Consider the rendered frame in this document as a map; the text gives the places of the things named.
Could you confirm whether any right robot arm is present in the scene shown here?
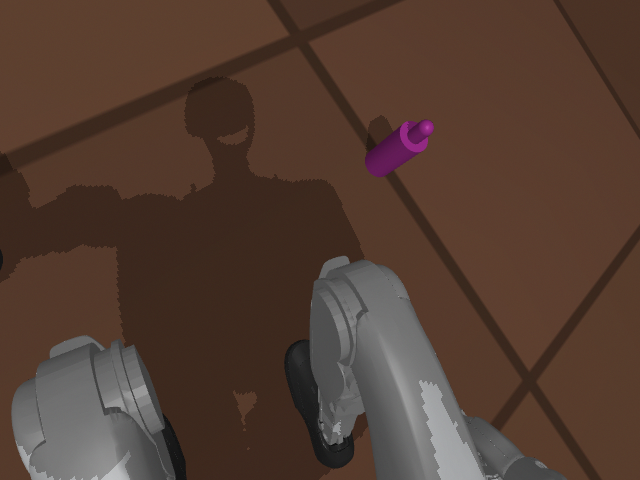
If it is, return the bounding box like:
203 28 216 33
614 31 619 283
503 457 567 480

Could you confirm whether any left robot foot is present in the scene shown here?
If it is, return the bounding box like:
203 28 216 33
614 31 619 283
161 413 187 480

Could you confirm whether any right robot foot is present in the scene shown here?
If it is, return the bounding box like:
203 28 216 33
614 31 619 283
284 340 354 468

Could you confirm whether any right robot hand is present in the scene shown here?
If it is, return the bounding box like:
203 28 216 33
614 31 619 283
460 408 525 480

